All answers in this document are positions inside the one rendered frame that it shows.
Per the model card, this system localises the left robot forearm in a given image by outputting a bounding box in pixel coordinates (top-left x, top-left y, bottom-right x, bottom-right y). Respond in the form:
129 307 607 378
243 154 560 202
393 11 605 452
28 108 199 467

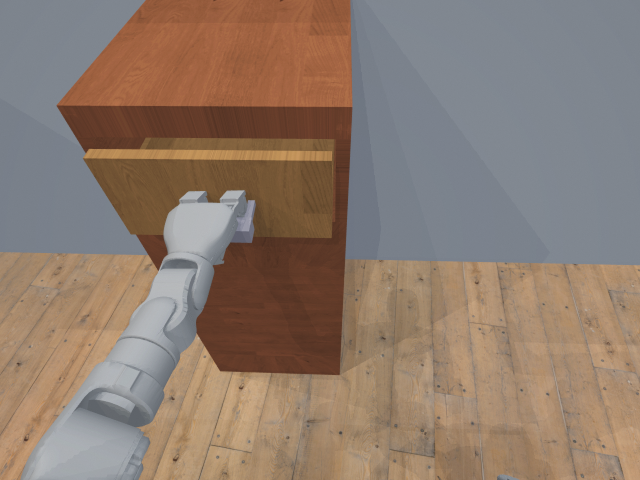
20 252 214 480

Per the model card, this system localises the handle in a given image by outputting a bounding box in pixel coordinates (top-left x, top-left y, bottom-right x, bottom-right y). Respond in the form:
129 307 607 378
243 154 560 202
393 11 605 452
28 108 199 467
231 200 256 243

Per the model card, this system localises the cabinet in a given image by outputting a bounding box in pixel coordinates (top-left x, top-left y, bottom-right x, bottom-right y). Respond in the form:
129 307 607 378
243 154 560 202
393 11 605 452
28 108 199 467
56 0 352 375

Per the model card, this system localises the robot left hand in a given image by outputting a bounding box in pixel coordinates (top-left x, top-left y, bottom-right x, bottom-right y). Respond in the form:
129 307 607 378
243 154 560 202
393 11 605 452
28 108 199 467
163 190 248 266

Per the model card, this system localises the left robot upper arm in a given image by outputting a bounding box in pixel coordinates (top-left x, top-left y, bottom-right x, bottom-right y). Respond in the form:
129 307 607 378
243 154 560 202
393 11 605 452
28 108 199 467
29 408 150 480

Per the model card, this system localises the drawer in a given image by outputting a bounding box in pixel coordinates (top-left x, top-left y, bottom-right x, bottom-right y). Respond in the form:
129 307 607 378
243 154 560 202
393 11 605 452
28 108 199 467
83 138 335 238

